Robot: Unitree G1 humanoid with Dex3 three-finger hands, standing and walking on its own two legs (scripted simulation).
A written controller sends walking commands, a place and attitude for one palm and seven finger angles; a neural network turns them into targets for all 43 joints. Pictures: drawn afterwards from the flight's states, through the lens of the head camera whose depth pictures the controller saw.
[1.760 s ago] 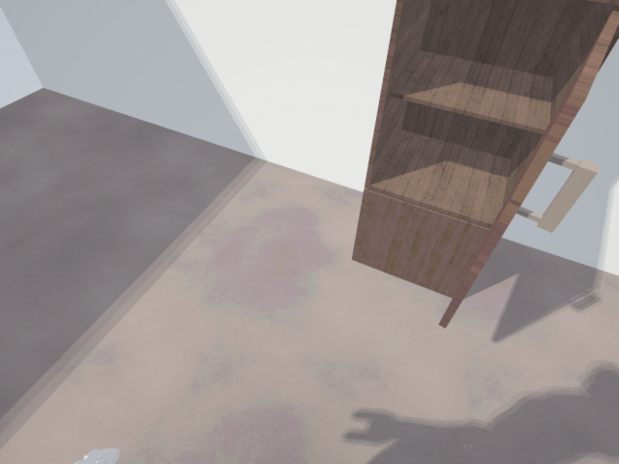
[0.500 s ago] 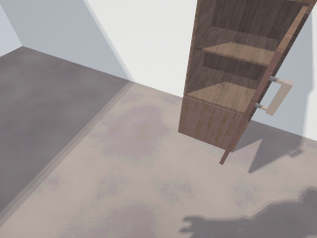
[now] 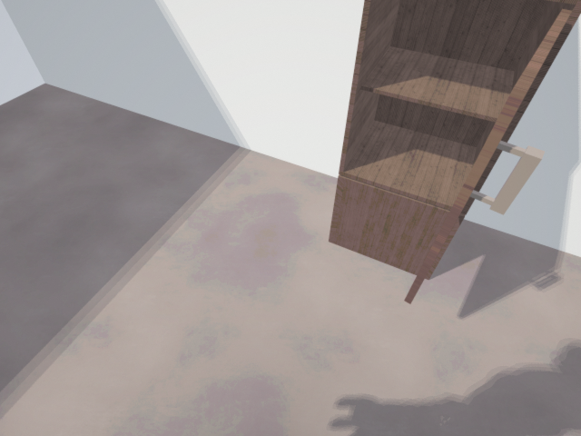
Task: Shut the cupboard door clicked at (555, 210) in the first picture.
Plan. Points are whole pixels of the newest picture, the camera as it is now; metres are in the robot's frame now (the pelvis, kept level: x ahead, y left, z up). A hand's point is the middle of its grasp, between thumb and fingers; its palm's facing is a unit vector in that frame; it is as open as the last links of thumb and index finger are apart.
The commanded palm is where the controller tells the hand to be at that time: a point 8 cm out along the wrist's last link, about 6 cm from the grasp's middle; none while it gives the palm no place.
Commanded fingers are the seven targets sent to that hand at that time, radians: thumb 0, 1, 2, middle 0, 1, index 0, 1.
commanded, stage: look at it before walking up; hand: left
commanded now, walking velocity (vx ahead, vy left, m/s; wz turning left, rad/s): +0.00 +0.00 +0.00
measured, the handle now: (502, 177) +0.53 -0.33 +0.07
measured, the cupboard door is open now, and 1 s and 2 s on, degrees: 80 80 80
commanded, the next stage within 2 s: walk to a spot facing it in 0.88 s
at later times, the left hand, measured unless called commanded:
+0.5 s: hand out of the picture +0.08 +0.25 -0.16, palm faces -0.03 -0.94 -0.33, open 7.4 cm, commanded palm none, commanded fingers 0.00 0.90 0.90 -0.20 -0.30 -0.20 -0.30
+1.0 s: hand out of the picture +0.07 +0.25 -0.16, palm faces -0.02 -0.94 -0.34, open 7.4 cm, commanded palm none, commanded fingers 0.00 0.90 0.90 -0.20 -0.30 -0.20 -0.30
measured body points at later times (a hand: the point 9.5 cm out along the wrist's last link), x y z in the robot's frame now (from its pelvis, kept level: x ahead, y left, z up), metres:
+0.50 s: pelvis +0.00 +0.00 +0.00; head +0.01 +0.00 +0.45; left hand +0.08 +0.30 -0.13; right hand +0.08 -0.30 -0.13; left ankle -0.01 +0.13 -0.75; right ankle +0.00 -0.12 -0.75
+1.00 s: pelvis +0.01 +0.00 +0.00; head +0.01 +0.01 +0.45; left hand +0.08 +0.30 -0.13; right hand +0.09 -0.29 -0.13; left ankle -0.01 +0.13 -0.75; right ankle +0.00 -0.12 -0.75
